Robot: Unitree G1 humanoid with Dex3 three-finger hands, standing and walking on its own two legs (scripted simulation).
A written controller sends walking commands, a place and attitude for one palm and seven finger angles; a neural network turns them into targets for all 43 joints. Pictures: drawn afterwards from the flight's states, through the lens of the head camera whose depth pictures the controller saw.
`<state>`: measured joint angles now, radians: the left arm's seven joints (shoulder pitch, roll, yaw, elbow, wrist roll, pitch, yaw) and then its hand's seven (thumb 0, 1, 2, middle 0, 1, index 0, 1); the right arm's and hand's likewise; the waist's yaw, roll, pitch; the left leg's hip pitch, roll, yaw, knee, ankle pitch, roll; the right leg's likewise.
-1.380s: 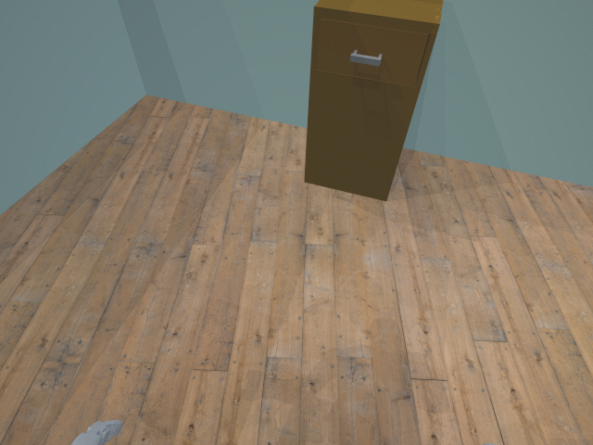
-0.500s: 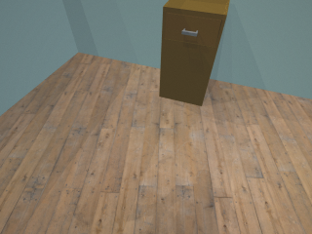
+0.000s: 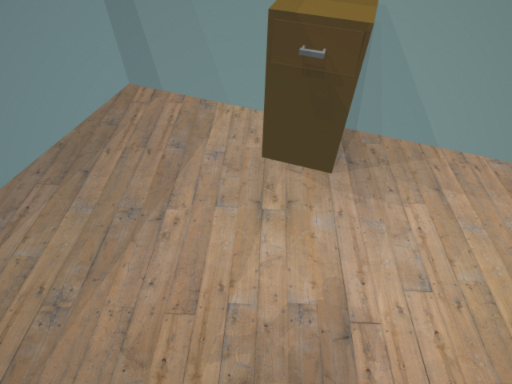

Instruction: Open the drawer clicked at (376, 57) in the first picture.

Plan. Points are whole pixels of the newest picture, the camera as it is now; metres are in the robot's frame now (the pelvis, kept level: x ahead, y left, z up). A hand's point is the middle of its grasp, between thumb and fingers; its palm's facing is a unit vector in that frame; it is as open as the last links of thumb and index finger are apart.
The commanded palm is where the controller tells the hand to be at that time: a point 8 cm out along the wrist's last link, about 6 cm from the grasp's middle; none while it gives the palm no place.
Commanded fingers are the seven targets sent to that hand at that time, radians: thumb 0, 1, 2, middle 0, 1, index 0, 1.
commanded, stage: look at it before walking up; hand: left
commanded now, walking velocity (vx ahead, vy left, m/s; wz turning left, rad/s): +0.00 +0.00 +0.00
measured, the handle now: (312, 51) +1.38 -0.17 -0.09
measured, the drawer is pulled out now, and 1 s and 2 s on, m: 0.00 0.00 0.00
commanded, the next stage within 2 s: walk to a spot facing it in 0.06 s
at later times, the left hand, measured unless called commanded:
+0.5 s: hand out of the picture +0.05 +0.19 -0.19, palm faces -0.09 -0.98 -0.20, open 7.4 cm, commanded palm none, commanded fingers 0.00 0.90 0.90 -0.20 -0.30 -0.20 -0.30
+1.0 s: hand (172, 365) +0.20 +0.18 -0.21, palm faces -0.10 -0.99 -0.13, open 7.4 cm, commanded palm none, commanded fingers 0.00 0.90 0.90 -0.20 -0.30 -0.20 -0.30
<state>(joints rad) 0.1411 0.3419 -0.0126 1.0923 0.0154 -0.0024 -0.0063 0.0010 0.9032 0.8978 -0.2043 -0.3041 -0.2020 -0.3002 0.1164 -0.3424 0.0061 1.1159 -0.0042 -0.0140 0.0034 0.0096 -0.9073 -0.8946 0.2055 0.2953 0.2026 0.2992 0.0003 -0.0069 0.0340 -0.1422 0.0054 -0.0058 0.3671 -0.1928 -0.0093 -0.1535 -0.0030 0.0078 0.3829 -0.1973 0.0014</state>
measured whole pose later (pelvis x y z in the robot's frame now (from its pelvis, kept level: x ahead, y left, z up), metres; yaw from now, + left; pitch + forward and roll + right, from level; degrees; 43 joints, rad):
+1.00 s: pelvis +0.28 +0.00 -0.04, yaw -11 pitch +0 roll -1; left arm 0.47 0.14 0.04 1.17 0.02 -0.04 0.01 0.00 0.90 0.90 -0.20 -0.30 -0.20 -0.30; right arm 0.09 -0.15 -0.03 0.98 -0.02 -0.08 0.02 0.01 -0.91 -0.90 0.20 0.29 0.20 0.30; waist 0.03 -0.04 0.07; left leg -0.48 0.05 0.16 0.72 -0.23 0.09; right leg -0.07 0.00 0.04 0.89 -0.53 -0.03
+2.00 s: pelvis +0.65 -0.10 -0.02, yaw -24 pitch -1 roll -2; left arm 0.22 0.17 0.04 1.04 0.02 -0.01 0.03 0.00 0.93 0.90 -0.20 -0.30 -0.20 -0.30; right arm 0.21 -0.16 -0.03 1.04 -0.01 -0.02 -0.02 0.00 -0.94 -0.90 0.20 0.29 0.20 0.30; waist 0.00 -0.01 0.02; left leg -0.35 0.08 0.08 0.63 -0.25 0.00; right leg -0.17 -0.03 -0.18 0.56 -0.37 0.00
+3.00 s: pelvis +0.77 -0.16 -0.02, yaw -17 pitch +0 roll +1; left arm 0.20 0.19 0.06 1.06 0.02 -0.02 -0.02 0.01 0.92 0.90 -0.20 -0.30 -0.20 -0.30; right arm 0.43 -0.11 -0.03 1.15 -0.03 -0.04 -0.02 0.01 -0.91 -0.89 0.20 0.30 0.20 0.30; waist -0.04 0.01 0.07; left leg 0.01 0.07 0.14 0.40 -0.40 -0.05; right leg -0.45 -0.08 -0.13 0.66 -0.26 -0.01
